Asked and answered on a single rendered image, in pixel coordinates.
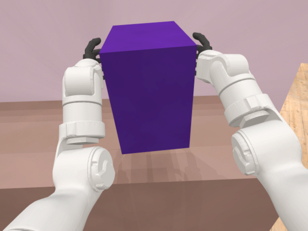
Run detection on robot right upper arm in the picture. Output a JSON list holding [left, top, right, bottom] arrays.
[[231, 119, 308, 231]]

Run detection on left robot forearm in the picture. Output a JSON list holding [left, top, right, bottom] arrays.
[[52, 59, 105, 178]]

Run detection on right robot hand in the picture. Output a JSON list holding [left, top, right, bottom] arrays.
[[192, 32, 212, 75]]

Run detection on carton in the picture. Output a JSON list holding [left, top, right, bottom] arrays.
[[99, 21, 197, 154]]

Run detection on robot left upper arm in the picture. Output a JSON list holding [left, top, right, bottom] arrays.
[[3, 146, 115, 231]]

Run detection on left robot hand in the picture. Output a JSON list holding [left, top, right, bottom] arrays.
[[83, 38, 105, 80]]

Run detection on right robot forearm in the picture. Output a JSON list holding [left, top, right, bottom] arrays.
[[196, 50, 302, 157]]

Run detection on pedestal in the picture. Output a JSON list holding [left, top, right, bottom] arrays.
[[0, 95, 279, 231]]

